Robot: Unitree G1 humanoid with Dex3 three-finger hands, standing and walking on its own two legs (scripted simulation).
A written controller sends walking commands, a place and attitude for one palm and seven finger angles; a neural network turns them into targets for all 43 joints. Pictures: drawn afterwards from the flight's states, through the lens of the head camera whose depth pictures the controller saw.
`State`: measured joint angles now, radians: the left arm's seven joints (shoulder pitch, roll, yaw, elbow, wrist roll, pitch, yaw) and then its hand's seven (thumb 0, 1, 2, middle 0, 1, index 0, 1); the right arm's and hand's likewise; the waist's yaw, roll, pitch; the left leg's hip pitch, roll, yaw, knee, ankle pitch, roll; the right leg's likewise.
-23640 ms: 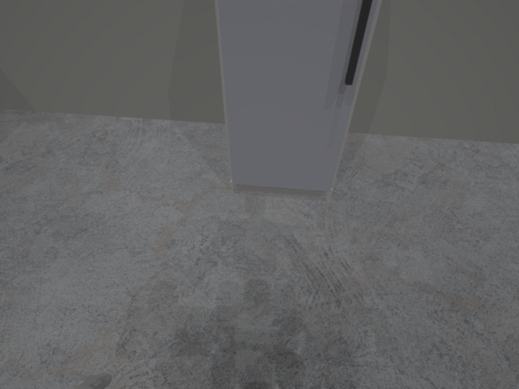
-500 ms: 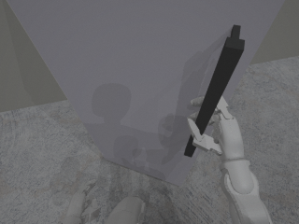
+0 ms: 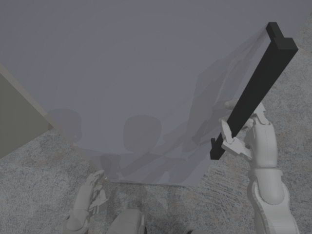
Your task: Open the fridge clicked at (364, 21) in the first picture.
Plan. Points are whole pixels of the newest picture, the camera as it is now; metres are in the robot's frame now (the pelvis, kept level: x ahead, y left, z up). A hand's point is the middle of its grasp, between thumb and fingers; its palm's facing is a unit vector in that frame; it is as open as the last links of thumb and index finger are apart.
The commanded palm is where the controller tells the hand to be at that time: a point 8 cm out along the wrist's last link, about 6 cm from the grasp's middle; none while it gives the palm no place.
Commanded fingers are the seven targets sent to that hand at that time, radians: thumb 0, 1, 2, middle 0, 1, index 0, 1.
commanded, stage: walk backward, drawing the door open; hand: right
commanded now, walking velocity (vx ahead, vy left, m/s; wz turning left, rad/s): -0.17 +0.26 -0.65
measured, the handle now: (233, 114) +0.35 -0.14 +0.12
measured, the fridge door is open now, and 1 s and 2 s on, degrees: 42 71 67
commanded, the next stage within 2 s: stop walking and hold the door back in 0.70 s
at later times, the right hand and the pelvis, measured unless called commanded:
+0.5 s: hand (213, 195) +0.19 -0.08 +0.11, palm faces +0.41 +0.89 -0.19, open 6.4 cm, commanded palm +0.14 -0.12 +0.12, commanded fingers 0.00 -0.90 -0.90 0.45 1.40 0.45 1.40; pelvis -0.02 +0.16 +0.00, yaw -21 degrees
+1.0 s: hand out of the picture +0.11 -0.03 +0.12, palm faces +0.75 +0.63 -0.20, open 6.1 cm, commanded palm +0.08 -0.06 +0.11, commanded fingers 0.00 -0.90 -0.90 0.45 1.40 0.45 1.40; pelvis -0.02 +0.30 +0.00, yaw -36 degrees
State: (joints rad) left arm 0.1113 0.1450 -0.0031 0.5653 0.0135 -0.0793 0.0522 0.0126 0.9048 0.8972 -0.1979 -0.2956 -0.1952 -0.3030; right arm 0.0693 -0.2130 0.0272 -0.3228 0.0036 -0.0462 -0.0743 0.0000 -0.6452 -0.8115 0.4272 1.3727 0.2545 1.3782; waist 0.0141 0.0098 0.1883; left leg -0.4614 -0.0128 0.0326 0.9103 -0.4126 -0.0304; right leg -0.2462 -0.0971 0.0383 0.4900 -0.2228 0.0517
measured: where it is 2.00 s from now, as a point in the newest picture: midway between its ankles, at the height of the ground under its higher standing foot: outside the picture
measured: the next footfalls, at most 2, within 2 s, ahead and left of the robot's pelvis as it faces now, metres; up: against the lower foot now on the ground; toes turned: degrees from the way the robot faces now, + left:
left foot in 0.10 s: +0.10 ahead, +0.20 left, +0.00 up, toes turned -2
right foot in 0.40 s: -0.02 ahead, +0.05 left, +0.00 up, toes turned -24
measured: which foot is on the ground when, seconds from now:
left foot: up 0.00-0.08, down 0.10-0.38, up 0.40-0.70, down 0.72-1.00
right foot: down 0.00-0.10, up 0.12-0.38, down 0.40-0.72, up 0.74-1.00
